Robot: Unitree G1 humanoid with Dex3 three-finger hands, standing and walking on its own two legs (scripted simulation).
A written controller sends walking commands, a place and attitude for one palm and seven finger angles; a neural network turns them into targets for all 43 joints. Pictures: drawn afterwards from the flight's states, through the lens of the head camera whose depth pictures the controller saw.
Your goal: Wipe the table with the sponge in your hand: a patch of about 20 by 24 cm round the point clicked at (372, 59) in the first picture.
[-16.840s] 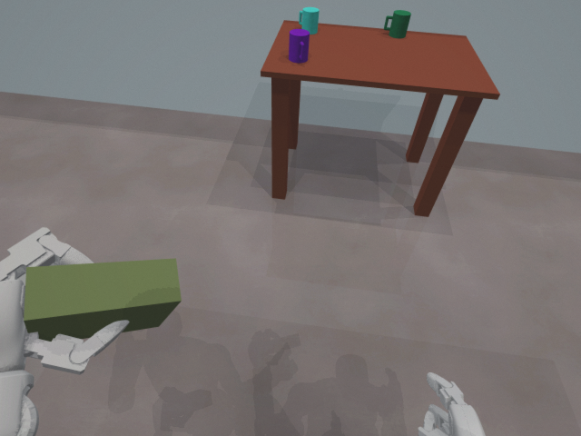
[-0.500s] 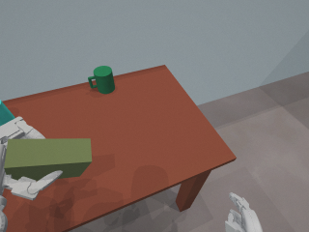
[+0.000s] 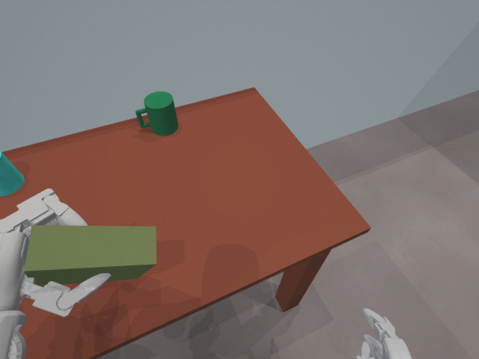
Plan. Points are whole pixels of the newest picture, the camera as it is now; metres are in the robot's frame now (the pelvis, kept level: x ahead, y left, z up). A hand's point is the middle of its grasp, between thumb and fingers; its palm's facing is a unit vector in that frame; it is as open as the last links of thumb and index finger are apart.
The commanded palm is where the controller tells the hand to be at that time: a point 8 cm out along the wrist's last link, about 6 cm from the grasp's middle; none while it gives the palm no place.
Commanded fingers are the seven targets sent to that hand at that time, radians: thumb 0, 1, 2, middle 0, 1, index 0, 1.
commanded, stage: come to a stop and stand still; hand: left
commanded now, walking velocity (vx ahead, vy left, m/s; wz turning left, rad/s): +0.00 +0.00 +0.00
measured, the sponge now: (112, 256) +0.22 +0.18 +0.12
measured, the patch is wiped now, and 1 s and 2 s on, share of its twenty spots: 0.00 0.00 0.00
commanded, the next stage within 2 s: look again from close up in 0.84 s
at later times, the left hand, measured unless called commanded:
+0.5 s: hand out of the picture +0.22 +0.32 +0.15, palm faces +0.38 -0.85 -0.35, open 9.1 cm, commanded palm +0.16 +0.35 +0.18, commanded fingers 0.00 0.10 1.30 -1.20 -1.60 -1.20 -1.60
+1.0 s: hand out of the picture +0.21 +0.31 +0.16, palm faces +0.35 -0.84 -0.41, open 9.1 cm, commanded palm +0.15 +0.35 +0.18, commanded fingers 0.00 0.10 1.30 -1.20 -1.60 -1.20 -1.60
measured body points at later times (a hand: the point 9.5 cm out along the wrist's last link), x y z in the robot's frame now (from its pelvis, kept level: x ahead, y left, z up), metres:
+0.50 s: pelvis +0.01 +0.06 +0.01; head +0.03 +0.10 +0.45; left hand +0.19 +0.37 +0.17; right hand +0.21 -0.13 -0.05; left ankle +0.00 +0.13 -0.74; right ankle +0.04 -0.06 -0.74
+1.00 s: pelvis +0.00 +0.06 +0.01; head +0.03 +0.09 +0.45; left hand +0.19 +0.35 +0.19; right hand +0.17 -0.15 -0.07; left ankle +0.00 +0.13 -0.74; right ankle +0.04 -0.06 -0.74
